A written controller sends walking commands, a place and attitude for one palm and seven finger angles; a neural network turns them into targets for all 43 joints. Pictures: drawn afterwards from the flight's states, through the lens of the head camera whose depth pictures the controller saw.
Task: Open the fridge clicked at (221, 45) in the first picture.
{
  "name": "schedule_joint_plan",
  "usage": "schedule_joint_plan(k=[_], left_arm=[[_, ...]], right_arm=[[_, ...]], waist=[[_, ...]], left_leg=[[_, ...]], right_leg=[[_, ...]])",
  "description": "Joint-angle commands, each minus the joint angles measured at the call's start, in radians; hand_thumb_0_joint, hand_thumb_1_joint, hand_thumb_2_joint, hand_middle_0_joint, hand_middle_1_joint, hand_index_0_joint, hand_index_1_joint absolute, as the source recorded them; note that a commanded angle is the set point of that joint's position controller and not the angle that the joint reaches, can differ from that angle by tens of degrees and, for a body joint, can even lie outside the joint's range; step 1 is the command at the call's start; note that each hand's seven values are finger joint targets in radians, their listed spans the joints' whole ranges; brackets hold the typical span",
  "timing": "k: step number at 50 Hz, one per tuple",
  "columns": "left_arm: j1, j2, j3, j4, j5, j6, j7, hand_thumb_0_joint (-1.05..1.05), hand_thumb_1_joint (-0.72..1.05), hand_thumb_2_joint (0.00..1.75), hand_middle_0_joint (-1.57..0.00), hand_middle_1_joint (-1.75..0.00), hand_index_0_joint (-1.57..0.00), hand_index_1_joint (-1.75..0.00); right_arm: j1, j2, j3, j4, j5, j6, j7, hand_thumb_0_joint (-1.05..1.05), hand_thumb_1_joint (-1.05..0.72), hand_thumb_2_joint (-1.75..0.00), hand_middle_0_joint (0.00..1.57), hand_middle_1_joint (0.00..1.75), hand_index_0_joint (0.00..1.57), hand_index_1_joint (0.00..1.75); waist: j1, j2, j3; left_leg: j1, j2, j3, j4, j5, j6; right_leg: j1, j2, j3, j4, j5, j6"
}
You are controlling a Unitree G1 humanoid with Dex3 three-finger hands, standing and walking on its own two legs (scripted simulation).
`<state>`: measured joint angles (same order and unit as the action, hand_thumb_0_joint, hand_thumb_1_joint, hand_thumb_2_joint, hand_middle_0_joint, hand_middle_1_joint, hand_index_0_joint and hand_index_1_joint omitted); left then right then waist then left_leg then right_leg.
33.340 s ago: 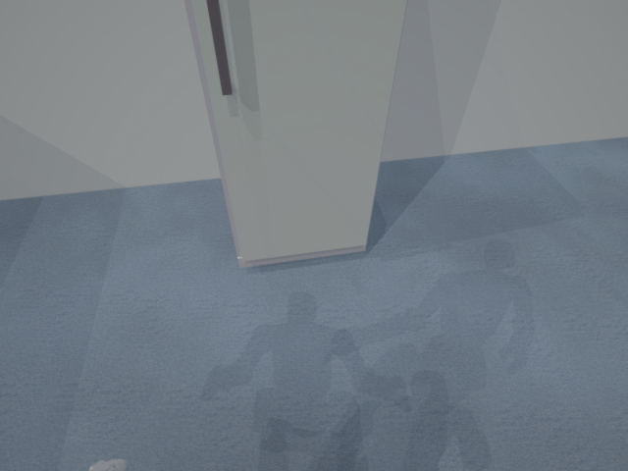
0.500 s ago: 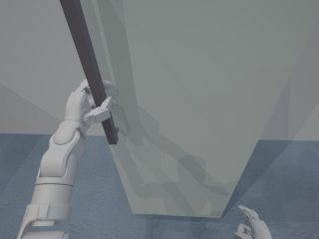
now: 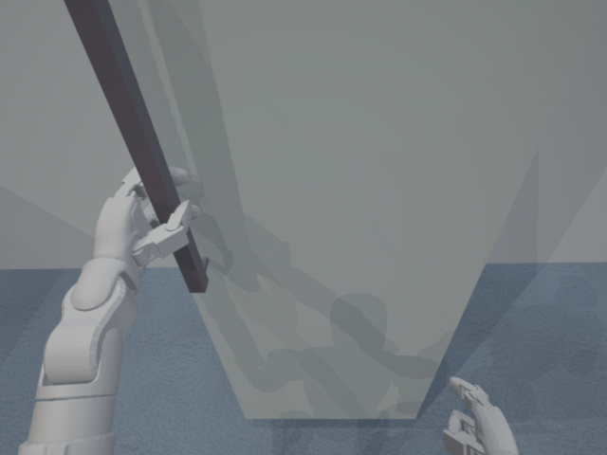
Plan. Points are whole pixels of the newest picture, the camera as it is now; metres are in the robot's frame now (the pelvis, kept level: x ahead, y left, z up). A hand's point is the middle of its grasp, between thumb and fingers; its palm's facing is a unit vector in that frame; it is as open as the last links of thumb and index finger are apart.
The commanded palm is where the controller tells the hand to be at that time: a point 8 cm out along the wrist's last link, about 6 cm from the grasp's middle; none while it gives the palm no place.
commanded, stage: grip the handle and tug to test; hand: left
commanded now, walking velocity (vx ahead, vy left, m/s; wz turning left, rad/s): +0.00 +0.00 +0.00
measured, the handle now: (152, 143) +0.39 +0.17 +0.27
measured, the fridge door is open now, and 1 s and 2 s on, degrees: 0 1 0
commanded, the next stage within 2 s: pull the door a little, standing still in 0.06 s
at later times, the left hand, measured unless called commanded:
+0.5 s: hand (180, 231) +0.33 +0.14 +0.19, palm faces +0.01 -1.00 -0.06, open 6.3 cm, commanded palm +0.26 +0.19 +0.19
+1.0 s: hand (167, 227) +0.33 +0.16 +0.19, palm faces -0.05 -0.96 -0.27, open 7.2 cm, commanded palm +0.30 +0.22 +0.16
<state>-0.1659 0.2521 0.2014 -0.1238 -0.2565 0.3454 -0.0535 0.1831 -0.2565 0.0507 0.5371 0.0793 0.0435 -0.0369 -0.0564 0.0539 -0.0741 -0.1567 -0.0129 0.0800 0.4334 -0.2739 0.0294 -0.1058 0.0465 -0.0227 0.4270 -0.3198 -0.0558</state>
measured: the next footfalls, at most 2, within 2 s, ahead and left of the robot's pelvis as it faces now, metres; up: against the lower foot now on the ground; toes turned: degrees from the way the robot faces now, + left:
left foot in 1.06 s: +0.37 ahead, +0.12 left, +0.00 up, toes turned -13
right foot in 1.32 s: +0.15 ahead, -0.09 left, +0.00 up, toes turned -6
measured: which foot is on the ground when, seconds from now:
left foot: down 0.00-0.86, up 0.88-1.00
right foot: down 0.00-1.00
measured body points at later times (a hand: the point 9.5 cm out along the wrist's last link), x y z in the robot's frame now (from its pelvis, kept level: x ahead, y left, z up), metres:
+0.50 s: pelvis +0.04 +0.01 +0.00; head +0.02 -0.02 +0.45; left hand +0.32 +0.20 +0.19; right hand +0.22 -0.22 -0.07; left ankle -0.03 +0.11 -0.73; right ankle -0.06 -0.07 -0.73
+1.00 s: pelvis +0.13 +0.03 +0.03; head +0.19 +0.04 +0.47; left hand +0.33 +0.21 +0.20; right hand +0.29 -0.22 -0.05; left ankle +0.20 +0.12 -0.63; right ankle -0.01 -0.06 -0.67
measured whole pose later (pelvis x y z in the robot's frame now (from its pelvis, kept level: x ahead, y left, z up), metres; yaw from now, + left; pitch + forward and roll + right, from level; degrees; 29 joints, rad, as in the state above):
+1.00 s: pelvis +0.13 +0.03 +0.03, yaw -3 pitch -2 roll -1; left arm 0.50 0.34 0.02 -0.75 -0.05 -0.13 -0.01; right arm 0.28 -0.28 -0.02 0.46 0.00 -0.12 0.00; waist 0.08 0.01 0.19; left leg -0.61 -0.09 -0.08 1.11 -0.37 0.04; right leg -0.07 -0.02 -0.13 0.70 0.03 -0.03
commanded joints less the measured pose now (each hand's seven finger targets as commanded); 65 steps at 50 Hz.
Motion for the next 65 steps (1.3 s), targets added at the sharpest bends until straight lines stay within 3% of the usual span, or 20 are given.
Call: schedule_joint_plan(k=[1,18,26,31,34,39,40,41,42,44,45,48,49,50,51,54,56,57,64,65], left_arm=[[-0.071,0.194,0.117,-0.346,-0.01,-0.068,-0.032,0.0,0.9,0.9,-0.45,-1.4,-0.45,-1.4],[0.031,0.132,0.033,-0.481,0.002,-0.012,-0.008,0.0,0.9,0.9,-0.45,-1.4,-0.45,-1.4],[0.252,0.096,0.005,-0.677,-0.01,-0.045,-0.016,0.0,0.9,0.9,-0.45,-1.4,-0.45,-1.4],[0.509,0.107,0.059,-0.843,-0.027,-0.021,-0.021,0.0,0.9,0.9,-0.45,-1.4,-0.45,-1.4],[0.597,0.1,0.04,-0.977,-0.027,-0.024,-0.019,0.0,0.9,0.9,-0.45,-1.4,-0.45,-1.4],[0.788,0.061,0.01,-1.088,-0.03,-0.092,0.0,0.0,0.9,0.9,-0.45,-1.4,-0.45,-1.4],[0.324,0.284,0.152,-0.936,0.149,-0.25,0.097,0.0,0.9,0.9,-0.45,-1.4,-0.45,-1.4],[0.535,0.128,0.086,-0.785,0.148,-0.297,0.119,0.0,0.9,0.9,-0.45,-1.4,-0.45,-1.4],[0.687,0.07,0.019,-0.769,0.163,-0.329,0.117,0.0,0.9,0.9,-0.45,-1.4,-0.45,-1.4],[0.671,0.176,0.025,-0.827,0.177,-0.463,0.112,0.0,0.9,0.9,-0.45,-1.4,-0.45,-1.4],[0.571,0.242,0.062,-0.862,0.214,-0.545,0.119,0.0,0.9,0.9,-0.45,-1.4,-0.45,-1.4],[0.393,0.175,0.013,-0.969,0.209,-0.673,0.13,0.0,0.9,0.9,-0.45,-1.4,-0.45,-1.4],[0.412,0.15,0.024,-0.902,0.217,-0.67,0.144,0.0,0.9,0.9,-0.45,-1.4,-0.45,-1.4],[0.534,0.115,-0.018,-0.874,0.225,-0.642,0.148,0.0,0.9,0.9,-0.45,-1.4,-0.45,-1.4],[0.502,0.062,-0.095,-0.882,0.231,-0.639,0.147,0.0,0.9,0.9,-0.45,-1.4,-0.45,-1.4],[0.315,0.122,-0.055,-0.817,0.253,-0.624,0.17,0.0,0.9,0.9,-0.45,-1.4,-0.45,-1.4],[0.485,0.228,0.094,-0.878,0.199,-0.663,0.168,0.0,0.9,0.9,-0.45,-1.4,-0.45,-1.4],[0.543,0.263,0.106,-0.899,0.196,-0.674,0.155,0.0,0.9,0.9,-0.45,-1.4,-0.45,-1.4],[0.367,0.211,0.16,-0.638,0.191,-0.584,0.173,0.0,0.9,0.9,-0.45,-1.4,-0.45,-1.4],[0.335,0.24,0.199,-0.598,0.197,-0.573,0.172,0.0,0.9,0.9,-0.45,-1.4,-0.45,-1.4]], right_arm=[[-0.164,-0.097,-0.04,-0.185,0.003,-0.053,-0.005,0.0,-0.9,-0.9,0.2,0.3,0.2,0.3],[-0.144,-0.104,-0.048,-0.176,-0.01,-0.06,-0.012,0.0,-0.9,-0.9,0.2,0.3,0.2,0.3],[-0.195,-0.072,-0.033,-0.211,-0.005,-0.07,0.011,0.0,-0.9,-0.9,0.2,0.3,0.2,0.3],[-0.154,-0.075,-0.039,-0.251,-0.012,-0.064,0.028,0.0,-0.9,-0.9,0.2,0.3,0.2,0.3],[-0.162,-0.065,-0.045,-0.278,-0.01,-0.07,0.034,0.0,-0.9,-0.9,0.2,0.3,0.2,0.3],[-0.153,-0.055,-0.066,-0.239,-0.018,-0.143,0.047,0.0,-0.9,-0.9,0.2,0.3,0.2,0.3],[-0.013,-0.15,-0.064,-0.203,-0.062,-0.121,0.013,0.0,-0.9,-0.9,0.2,0.3,0.2,0.3],[0.002,-0.113,-0.077,-0.208,-0.06,-0.133,0.026,0.0,-0.9,-0.9,0.2,0.3,0.2,0.3],[-0.016,-0.113,-0.08,-0.233,-0.054,-0.15,0.042,0.0,-0.9,-0.9,0.2,0.3,0.2,0.3],[-0.008,-0.093,-0.124,-0.293,-0.035,-0.206,0.031,0.0,-0.9,-0.9,0.2,0.3,0.2,0.3],[0.028,-0.065,-0.126,-0.285,-0.056,-0.225,0.024,0.0,-0.9,-0.9,0.2,0.3,0.2,0.3],[0.028,-0.043,-0.07,-0.241,-0.097,-0.248,0.028,0.0,-0.9,-0.9,0.2,0.3,0.2,0.3],[0.058,-0.036,-0.058,-0.177,-0.093,-0.217,0.041,0.0,-0.9,-0.9,0.2,0.3,0.2,0.3],[-0.035,-0.072,-0.087,-0.186,-0.089,-0.193,0.049,0.0,-0.9,-0.9,0.2,0.3,0.2,0.3],[0.013,-0.088,-0.119,-0.148,-0.108,-0.196,0.056,0.0,-0.9,-0.9,0.2,0.3,0.2,0.3],[0.094,-0.119,-0.155,-0.143,-0.079,-0.2,0.063,0.0,-0.9,-0.9,0.2,0.3,0.2,0.3],[-0.077,-0.104,-0.111,-0.225,-0.065,-0.25,0.047,0.0,-0.9,-0.9,0.2,0.3,0.2,0.3],[-0.116,-0.06,-0.076,-0.182,-0.09,-0.264,0.016,0.0,-0.9,-0.9,0.2,0.3,0.2,0.3],[-0.078,-0.04,-0.054,-0.082,-0.098,-0.193,-0.021,0.0,-0.9,-0.9,0.2,0.3,0.2,0.3],[-0.063,-0.031,-0.066,-0.075,-0.088,-0.178,-0.019,0.0,-0.9,-0.9,0.2,0.3,0.2,0.3]], waist=[[0.105,-0.063,-0.261],[0.087,-0.124,-0.284],[0.105,-0.051,-0.172],[0.114,-0.073,-0.291],[0.127,-0.03,-0.32],[0.125,0.019,-0.121],[0.026,-0.009,0.077],[0.055,-0.036,0.06],[0.097,-0.118,0.071],[0.191,-0.427,0.037],[0.19,-0.32,0.114],[0.088,0.061,0.096],[0.016,0.15,-0.071],[0.014,0.318,-0.12],[-0.014,0.261,-0.206],[-0.049,0.011,-0.061],[0.048,0.19,0.048],[0.047,0.109,0.026],[0.076,0.167,-0.026],[0.09,0.032,-0.069]], left_leg=[[0.114,0.014,-0.068,0.05,0.53,0.023],[0.117,0.009,-0.081,0.115,0.622,0.025],[0.092,0.033,-0.111,0.069,0.493,0.003],[0.061,0.023,-0.084,0.165,0.745,0.016],[0.065,0.022,-0.084,0.183,0.813,0.017],[0.093,0.054,-0.123,0.123,0.887,-0.028],[0.004,0.042,-0.142,0.188,1.0,0.021],[-0.082,0.031,-0.147,0.296,1.15,0.015],[-0.357,-0.029,-0.125,0.501,1.001,-0.029],[-1.034,-0.166,-0.162,1.094,-0.394,-0.052],[-1.002,-0.102,-0.241,1.126,-0.526,-0.005],[-0.506,-0.039,-0.176,0.511,-0.164,0.022],[0.001,-0.083,-0.122,0.111,0.321,0.026],[0.277,0.034,-0.243,-0.076,0.73,0.033],[0.243,0.094,-0.276,0.038,0.859,0.016],[0.245,0.158,-0.219,0.0,0.737,0.041],[-0.087,0.35,-0.703,-0.095,0.541,0.225],[-0.219,0.353,-0.726,-0.135,0.264,0.232],[-0.567,0.174,-0.381,-0.181,-0.354,0.05],[-0.577,0.082,-0.279,0.039,-0.38,0.002]], right_leg=[[0.101,-0.08,0.006,0.037,0.819,0.066],[0.092,-0.096,-0.007,0.091,0.979,0.09],[-0.036,-0.059,-0.039,0.06,0.553,0.037],[0.098,-0.111,-0.032,0.144,1.085,0.099],[0.072,-0.1,-0.048,0.176,1.042,0.087],[-0.097,-0.046,-0.093,0.075,0.633,0.023],[-0.063,-0.011,-0.094,0.09,0.689,0.041],[0.024,-0.012,-0.124,0.095,0.738,0.021],[0.271,-0.039,-0.126,0.007,0.938,-0.022],[0.739,-0.42,0.156,0.155,1.749,-0.182],[0.523,-0.423,0.198,0.15,1.743,-0.103],[0.179,-0.286,0.053,0.349,1.61,-0.015],[-0.073,-0.116,-0.12,0.546,1.099,0.067],[-0.251,0.006,-0.078,0.832,0.237,0.046],[-0.2,0.047,0.018,1.012,-0.128,0.012],[-0.411,0.026,-0.034,1.224,-0.293,0.048],[-0.521,-0.007,0.091,1.289,-0.308,0.083],[-0.413,-0.063,0.176,1.236,-0.239,0.088],[0.221,0.01,0.006,0.28,-0.223,0.012],[0.268,-0.047,0.039,0.113,-0.166,-0.017]])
